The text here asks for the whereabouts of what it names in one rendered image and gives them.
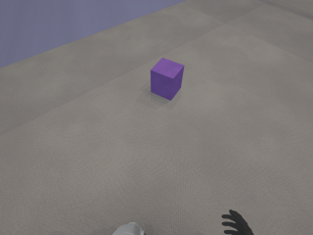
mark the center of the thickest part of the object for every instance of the right robot hand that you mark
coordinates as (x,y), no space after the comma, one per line
(240,224)

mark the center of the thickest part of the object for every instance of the carton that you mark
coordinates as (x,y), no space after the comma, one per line
(166,78)

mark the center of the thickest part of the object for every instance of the left robot thigh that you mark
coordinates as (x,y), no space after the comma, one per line
(129,229)

